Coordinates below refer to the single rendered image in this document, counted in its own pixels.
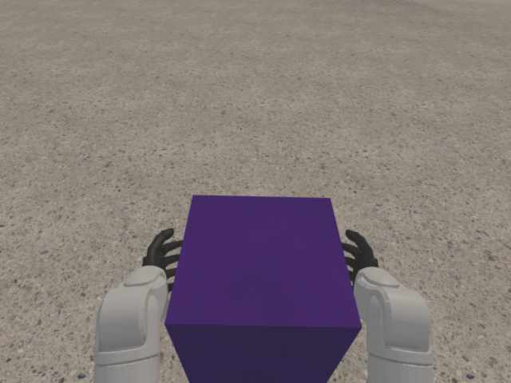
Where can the robot right hand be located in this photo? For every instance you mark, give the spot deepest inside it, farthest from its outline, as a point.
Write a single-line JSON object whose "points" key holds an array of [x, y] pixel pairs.
{"points": [[363, 254]]}

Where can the carton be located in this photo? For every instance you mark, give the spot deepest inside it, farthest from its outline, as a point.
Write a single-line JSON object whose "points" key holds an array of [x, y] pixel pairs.
{"points": [[262, 293]]}

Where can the robot left hand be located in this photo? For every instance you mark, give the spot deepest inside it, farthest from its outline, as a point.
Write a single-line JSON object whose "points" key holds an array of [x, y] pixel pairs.
{"points": [[157, 251]]}

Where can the right robot forearm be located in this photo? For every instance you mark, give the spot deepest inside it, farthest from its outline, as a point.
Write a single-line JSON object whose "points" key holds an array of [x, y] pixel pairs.
{"points": [[398, 329]]}

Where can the left robot forearm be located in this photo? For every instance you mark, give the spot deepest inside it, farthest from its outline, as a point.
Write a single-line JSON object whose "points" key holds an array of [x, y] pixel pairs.
{"points": [[127, 338]]}

